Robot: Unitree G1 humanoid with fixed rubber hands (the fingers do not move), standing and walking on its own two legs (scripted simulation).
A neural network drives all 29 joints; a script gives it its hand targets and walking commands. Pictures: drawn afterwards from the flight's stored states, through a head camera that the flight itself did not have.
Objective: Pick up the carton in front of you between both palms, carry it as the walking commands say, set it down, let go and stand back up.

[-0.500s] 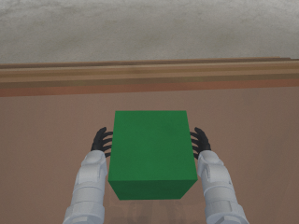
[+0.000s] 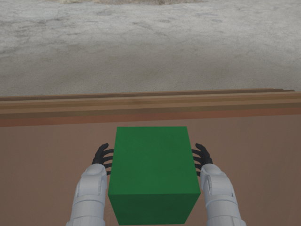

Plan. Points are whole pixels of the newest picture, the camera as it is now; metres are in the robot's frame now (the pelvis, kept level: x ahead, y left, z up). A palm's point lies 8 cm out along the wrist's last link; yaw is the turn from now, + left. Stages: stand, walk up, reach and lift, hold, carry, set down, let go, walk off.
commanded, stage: reach and lift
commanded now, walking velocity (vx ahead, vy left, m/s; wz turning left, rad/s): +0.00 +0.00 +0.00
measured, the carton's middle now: (151, 177) +0.31 +0.00 -0.05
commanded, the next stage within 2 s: hold in 0.74 s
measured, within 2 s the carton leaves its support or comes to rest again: neither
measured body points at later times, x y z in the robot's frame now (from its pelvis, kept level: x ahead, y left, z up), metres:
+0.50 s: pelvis +0.02 +0.00 +0.01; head -0.01 +0.00 +0.46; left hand +0.32 +0.15 +0.03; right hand +0.32 -0.15 +0.03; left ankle +0.03 +0.13 -0.74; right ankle +0.02 -0.13 -0.74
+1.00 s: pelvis +0.01 +0.00 +0.01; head -0.05 +0.00 +0.45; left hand +0.31 +0.15 +0.06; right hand +0.31 -0.15 +0.06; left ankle +0.03 +0.13 -0.74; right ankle +0.02 -0.13 -0.74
